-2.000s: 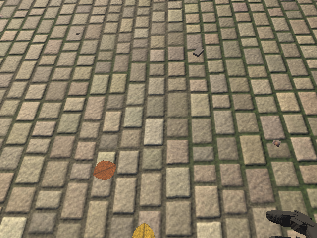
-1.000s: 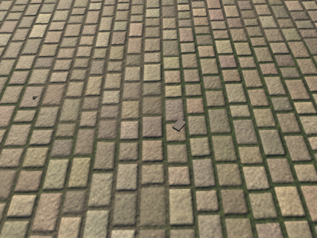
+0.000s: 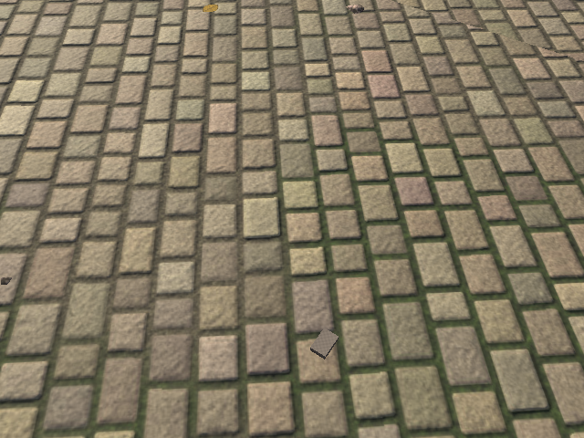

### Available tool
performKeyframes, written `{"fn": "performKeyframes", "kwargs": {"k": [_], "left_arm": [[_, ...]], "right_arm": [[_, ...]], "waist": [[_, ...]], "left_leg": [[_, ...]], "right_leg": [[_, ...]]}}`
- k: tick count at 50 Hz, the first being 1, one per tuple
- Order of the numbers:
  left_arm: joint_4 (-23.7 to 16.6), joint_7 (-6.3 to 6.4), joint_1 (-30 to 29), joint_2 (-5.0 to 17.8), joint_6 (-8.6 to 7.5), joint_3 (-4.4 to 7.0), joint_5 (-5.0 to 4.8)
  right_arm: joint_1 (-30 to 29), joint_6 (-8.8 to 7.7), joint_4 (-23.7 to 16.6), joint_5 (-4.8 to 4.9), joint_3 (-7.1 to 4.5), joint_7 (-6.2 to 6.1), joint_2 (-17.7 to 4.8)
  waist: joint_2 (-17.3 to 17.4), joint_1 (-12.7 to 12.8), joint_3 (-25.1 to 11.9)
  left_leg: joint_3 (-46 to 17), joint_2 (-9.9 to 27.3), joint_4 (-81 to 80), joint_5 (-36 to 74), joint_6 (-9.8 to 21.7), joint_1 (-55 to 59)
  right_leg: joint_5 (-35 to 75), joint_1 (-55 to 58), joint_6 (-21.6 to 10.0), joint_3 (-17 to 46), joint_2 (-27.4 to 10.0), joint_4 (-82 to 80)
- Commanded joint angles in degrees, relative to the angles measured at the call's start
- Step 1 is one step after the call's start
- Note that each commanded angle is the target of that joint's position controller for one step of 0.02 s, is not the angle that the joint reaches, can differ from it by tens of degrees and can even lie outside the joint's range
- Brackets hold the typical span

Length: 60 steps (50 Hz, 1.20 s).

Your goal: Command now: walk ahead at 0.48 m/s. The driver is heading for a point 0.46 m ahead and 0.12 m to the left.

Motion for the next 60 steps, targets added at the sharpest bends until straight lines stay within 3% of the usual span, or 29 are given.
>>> {"fn": "performKeyframes", "kwargs": {"k": [1,5,9,12,15,17,18,19,20,21,22,23,24,26,29,35,39,40,41,42,43,44,45,47,50,55,57,58,60], "left_arm": [[-3.7,0.14,0.3,2.9,-0.06,1.14,0.34],[-6.8,-0.11,-7.9,2.4,0.66,0.84,1.21],[-9.2,-1.35,-16.8,1.3,0.32,-0.25,0.8],[-11.4,-2.27,-22.3,1.9,0.08,-0.54,0.51],[-12.5,-2.96,-22.6,4.1,-0.46,-0.07,0.51],[-10.8,-2.75,-15.5,6.8,-0.82,1.22,0.52],[-8.1,-2.21,-5.6,9.6,-0.91,2.65,0.69],[-6.6,-1.52,4.8,14.1,-0.77,3.72,1.66],[-5.3,-2.06,6.0,15.7,-0.43,3.79,1.88],[-6.2,-2.07,4.1,9.2,-0.46,2.16,1.61],[-6.9,-1.8,-0.8,6.7,-0.64,1.32,1.45],[-7.3,-1.8,-4.9,5.6,-0.83,0.87,1.63],[-7.1,-1.86,-7.5,4.3,-1.0,0.61,1.9],[-6.5,-1.84,-9.4,3.2,-1.4,0.5,2.5],[-4.9,-1.54,-8.9,5.0,-1.87,0.89,2.82],[-2.1,0.03,-6.9,7.7,-0.07,1.27,1.89],[-0.3,0.25,-7.1,9.3,1.3,1.66,0.16],[0.0,0.32,-7.3,8.9,1.6,1.55,-0.05],[0.9,0.22,-4.0,7.4,1.69,1.12,0.74],[0.5,-0.05,0.0,4.7,1.41,0.11,2.8],[1.2,-0.31,3.5,0.5,1.95,-1.52,2.71],[1.5,-0.36,1.0,3.5,2.91,-0.64,1.22],[0.4,0.03,-2.9,4.8,3.81,-0.26,0.18],[0.5,1.58,-5.5,5.6,5.44,0.35,0.94],[1.8,2.51,-4.1,4.1,6.23,0.23,1.19],[4.3,1.41,-3.2,2.5,6.22,-0.38,2.08],[3.4,1.02,-4.8,5.2,6.26,-0.41,3.28],[3.8,1.04,-6.8,8.2,6.11,0.2,2.33],[3.8,0.76,-8.9,4.3,4.85,-0.78,2.54]], "right_arm": [[1.4,-1.03,-1.3,-0.31,-0.96,-0.29,-5.6],[4.6,-1.04,0.4,-0.12,-1.36,-1.55,-8.1],[8.3,-0.85,1.7,0.42,-1.41,-2.05,-9.2],[12.6,-0.22,3.6,1.12,-1.46,-2.18,-9.3],[13.3,0.71,4.0,1.33,-2.04,-2.54,-10.5],[11.6,1.23,3.4,1.18,-2.3,-2.51,-11.3],[11.3,1.41,2.9,0.69,-1.72,-2.42,-9.8],[12.0,1.41,1.0,-0.7,-0.48,-2.38,-6.5],[20.0,0.41,1.2,0.89,1.29,-2.06,0.7],[15.9,-0.14,1.8,2.33,-0.44,-2.13,-6.8],[10.7,-0.38,0.1,3.13,-1.32,-2.25,-9.2],[8.7,-0.26,-0.1,2.85,-1.37,-2.65,-8.4],[8.0,0.15,-0.1,2.07,-1.74,-2.81,-7.4],[9.7,1.65,-0.1,2.11,-1.84,-2.54,-4.7],[7.8,3.24,-1.6,1.25,-1.9,-3.05,-3.3],[-1.3,2.71,-4.4,-0.26,-0.48,-1.14,-2.1],[-2.6,2.65,-5.4,-0.61,-1.12,-0.59,-5.3],[0.0,2.56,-4.4,-0.88,-1.68,-0.69,-6.5],[3.0,2.46,-3.4,-1.1,-2.87,-1.2,-10.0],[6.1,2.66,-3.2,-1.77,-3.79,-1.91,-14.7],[6.2,3.18,-2.7,-1.8,-2.4,-2.12,-11.2],[5.1,3.27,-2.7,-0.89,-1.3,-1.61,-7.7],[1.8,3.05,-2.9,-0.46,-1.13,-1.45,-7.4],[-4.6,2.84,-3.9,-0.77,-0.86,-1.85,-7.0],[-8.0,3.07,-3.7,-1.81,-0.75,-2.57,-6.3],[-8.0,3.78,-1.7,-0.3,-0.32,-3.23,-5.7],[-4.9,3.91,-0.1,-0.47,0.16,-3.03,-4.3],[-3.7,4.07,-0.4,-0.59,-0.07,-3.07,-3.8],[-5.5,4.16,0.0,-0.95,-0.23,-3.37,-4.6]], "waist": [[7.3,0.0,-1.0],[4.8,-0.8,2.1],[4.6,-3.4,3.7],[3.9,-4.7,5.0],[4.7,-3.1,4.0],[6.2,1.4,-0.7],[5.7,5.8,-7.4],[-1.4,8.6,-17.5],[-17.6,4.1,-25.5],[-10.0,5.8,-20.3],[-7.1,5.1,-11.5],[-2.9,3.3,-7.3],[-2.4,1.8,-4.2],[-3.7,-0.7,-2.5],[-1.5,-2.2,0.6],[-1.4,-0.1,-1.1],[-2.7,-1.6,-2.5],[-1.8,-3.2,-3.8],[1.9,-3.6,-6.0],[10.9,-1.9,-12.3],[17.6,-1.0,-18.6],[11.7,-1.8,-18.5],[9.7,-1.6,-13.0],[7.3,0.0,-7.6],[9.5,1.8,-6.9],[8.0,3.0,-6.2],[3.5,1.2,-2.5],[-3.9,-2.0,-0.2],[-4.6,-1.4,0.6]], "left_leg": [[-16.6,15.0,-15.4,4.7,9.7,8.7],[-11.9,14.5,-17.4,11.3,10.1,7.7],[-7.3,12.6,-18.5,11.4,8.4,6.9],[-8.5,14.6,-16.4,11.7,8.3,11.7],[-10.9,16.9,-11.6,16.0,7.2,16.8],[-10.4,15.3,-2.9,28.9,5.7,16.4],[-8.5,11.9,8.4,30.1,3.9,11.3],[-5.7,6.9,27.1,12.4,1.7,-1.0],[-6.4,-1.2,44.2,-23.0,-0.9,-19.7],[-11.8,2.0,50.0,-23.0,-0.5,-24.4],[-10.3,4.5,50.6,-17.6,0.1,-27.2],[-9.3,7.2,49.0,-12.6,-0.1,-25.0],[-9.3,8.8,46.3,-9.4,-0.2,-22.9],[-9.3,10.6,44.0,-6.5,-0.3,-18.1],[-9.1,9.4,38.5,-4.7,-1.8,-18.7],[-3.6,6.6,15.2,10.9,-3.0,-11.0],[-3.3,5.0,8.1,8.1,-0.5,-7.5],[-2.2,3.6,4.1,11.1,0.6,-2.7],[-4.0,4.7,1.3,25.7,2.1,4.4],[-13.9,14.4,5.9,50.4,6.8,18.3],[-25.7,23.7,3.6,49.9,16.2,24.1],[-26.1,22.2,0.4,36.2,16.0,19.3],[-22.8,20.0,-1.9,26.1,14.0,14.7],[-19.6,17.4,-5.8,12.5,10.7,5.2],[-15.4,14.5,-8.5,6.1,9.3,-2.6],[-11.8,11.4,-8.6,-9.3,5.9,-6.3],[-9.8,8.0,-6.2,-16.2,0.7,-8.3],[-5.5,4.1,-5.4,-13.1,-1.2,-4.2],[-4.6,3.6,-0.9,-4.7,-1.6,4.5]], "right_leg": [[4.7,-11.7,0.0,2.7,-4.7,-2.0],[13.9,-15.6,2.0,1.7,-4.3,-15.3],[24.2,-10.9,1.7,-1.1,-1.3,-29.1],[24.1,-11.2,1.1,-0.1,-0.3,-34.0],[19.2,-8.8,-0.1,0.9,0.8,-37.4],[15.9,3.5,-1.7,-1.2,3.5,-38.9],[16.5,18.2,-3.6,-1.1,2.9,-37.8],[15.5,36.5,-6.9,11.2,-8.8,-35.6],[2.3,50.9,-14.5,36.8,-20.6,-44.3],[-4.0,45.9,-12.1,36.5,-18.3,-48.1],[-2.3,37.9,-9.5,27.2,-16.7,-49.3],[3.1,29.9,-8.5,21.0,-14.7,-51.1],[7.0,23.9,-7.9,15.6,-12.9,-53.2],[10.2,18.0,-7.6,8.9,-10.9,-56.5],[31.3,14.1,-9.6,1.7,-10.7,-56.8],[40.6,15.0,-8.8,-7.4,-7.8,-54.3],[38.8,20.1,-6.7,-5.7,-9.7,-46.7],[38.1,20.1,-5.1,-6.1,-8.3,-42.4],[34.1,18.4,-2.3,-7.7,-4.7,-35.3],[14.1,9.0,1.2,-9.6,0.2,-23.0],[-19.2,1.6,4.4,-5.3,4.3,-10.5],[-22.9,0.8,4.7,0.4,2.9,-6.3],[-21.1,-2.5,4.7,0.4,2.0,-4.8],[-15.1,-1.9,5.0,1.3,0.0,-7.9],[-9.1,6.2,5.1,0.3,0.4,-16.3],[7.3,17.8,2.9,-2.7,2.6,-36.1],[9.3,18.0,0.1,2.4,-2.2,-43.0],[-1.8,9.4,-1.7,2.6,-2.3,-43.5],[-7.6,2.3,-0.1,2.7,-1.3,-47.5]]}}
